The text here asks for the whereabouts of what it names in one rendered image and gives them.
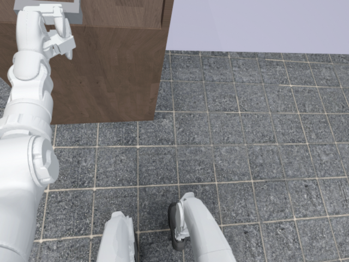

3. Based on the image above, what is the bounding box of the robot left forearm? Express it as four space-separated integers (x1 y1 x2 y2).
0 50 53 143

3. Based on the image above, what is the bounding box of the left robot thigh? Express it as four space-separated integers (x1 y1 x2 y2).
96 216 135 262

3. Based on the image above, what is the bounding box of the left robot hand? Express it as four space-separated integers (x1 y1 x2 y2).
16 4 76 62

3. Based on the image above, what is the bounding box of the left robot upper arm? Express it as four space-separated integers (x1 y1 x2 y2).
0 135 59 262

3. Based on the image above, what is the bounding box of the cabinet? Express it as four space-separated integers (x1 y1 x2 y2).
0 0 174 125

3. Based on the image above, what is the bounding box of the right robot foot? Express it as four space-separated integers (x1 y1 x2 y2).
168 202 185 251

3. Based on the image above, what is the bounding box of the drawer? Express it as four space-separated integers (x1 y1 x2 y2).
0 0 163 28

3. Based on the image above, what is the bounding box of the handle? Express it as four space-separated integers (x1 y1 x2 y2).
14 0 83 24

